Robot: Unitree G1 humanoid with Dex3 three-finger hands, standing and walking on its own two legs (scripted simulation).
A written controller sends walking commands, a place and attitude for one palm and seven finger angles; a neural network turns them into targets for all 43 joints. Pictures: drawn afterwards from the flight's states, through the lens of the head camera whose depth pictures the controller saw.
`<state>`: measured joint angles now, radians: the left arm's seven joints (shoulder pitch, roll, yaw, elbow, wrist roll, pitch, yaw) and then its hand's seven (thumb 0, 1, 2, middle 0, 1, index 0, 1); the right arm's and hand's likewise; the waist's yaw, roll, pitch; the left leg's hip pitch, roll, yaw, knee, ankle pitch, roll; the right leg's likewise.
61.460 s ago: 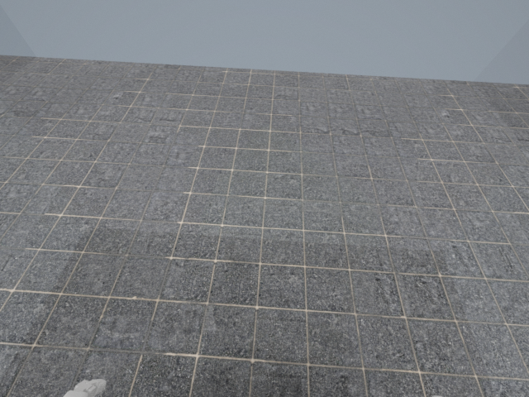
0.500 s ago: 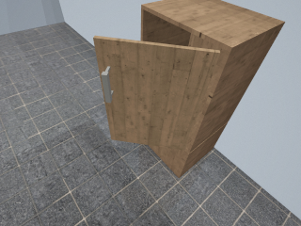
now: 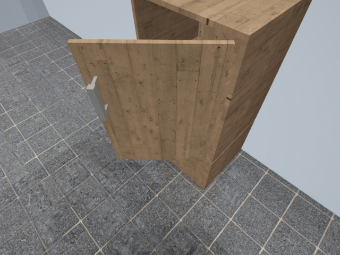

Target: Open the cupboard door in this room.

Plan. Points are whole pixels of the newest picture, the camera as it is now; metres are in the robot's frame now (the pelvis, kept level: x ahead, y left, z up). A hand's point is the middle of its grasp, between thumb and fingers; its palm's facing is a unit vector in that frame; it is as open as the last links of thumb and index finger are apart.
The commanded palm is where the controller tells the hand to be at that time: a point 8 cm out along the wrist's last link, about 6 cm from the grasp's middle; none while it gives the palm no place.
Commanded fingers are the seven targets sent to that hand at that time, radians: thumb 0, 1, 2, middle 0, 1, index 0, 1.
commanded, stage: come to a stop and stand still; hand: left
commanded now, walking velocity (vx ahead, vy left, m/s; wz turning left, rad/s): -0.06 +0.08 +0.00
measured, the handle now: (99, 99) +0.54 +0.23 +0.03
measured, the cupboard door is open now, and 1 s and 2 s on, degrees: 43 43 43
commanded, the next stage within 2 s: look again from close up in 0.56 s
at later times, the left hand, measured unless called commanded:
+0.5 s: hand out of the picture -0.03 +0.14 -0.16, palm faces +0.06 -0.98 -0.20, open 7.3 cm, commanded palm none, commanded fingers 0.00 0.90 0.90 -0.20 -0.30 -0.20 -0.30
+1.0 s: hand out of the picture -0.03 +0.17 -0.16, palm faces +0.04 -0.97 -0.23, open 7.3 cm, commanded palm none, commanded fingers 0.00 0.90 0.90 -0.20 -0.30 -0.20 -0.30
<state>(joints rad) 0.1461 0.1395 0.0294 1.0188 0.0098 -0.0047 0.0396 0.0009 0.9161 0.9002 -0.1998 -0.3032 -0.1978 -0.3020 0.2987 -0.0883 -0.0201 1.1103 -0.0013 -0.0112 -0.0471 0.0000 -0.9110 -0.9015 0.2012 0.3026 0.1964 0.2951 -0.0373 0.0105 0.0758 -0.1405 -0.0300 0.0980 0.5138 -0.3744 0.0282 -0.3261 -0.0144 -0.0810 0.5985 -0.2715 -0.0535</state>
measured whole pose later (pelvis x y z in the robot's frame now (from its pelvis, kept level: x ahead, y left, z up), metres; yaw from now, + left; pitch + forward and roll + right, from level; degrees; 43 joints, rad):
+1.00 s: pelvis -0.03 -0.01 +0.00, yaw +0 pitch -1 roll +2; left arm 0.31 0.13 0.01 1.11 0.01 -0.01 0.04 0.01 0.92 0.90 -0.20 -0.30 -0.20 -0.30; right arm 0.44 -0.10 0.02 1.08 -0.02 -0.02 -0.02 0.00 -0.91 -0.90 0.20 0.30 0.19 0.29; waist -0.02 0.04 -0.04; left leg -0.16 -0.02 0.10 0.48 -0.30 0.03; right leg -0.33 0.00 -0.08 0.52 -0.18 -0.06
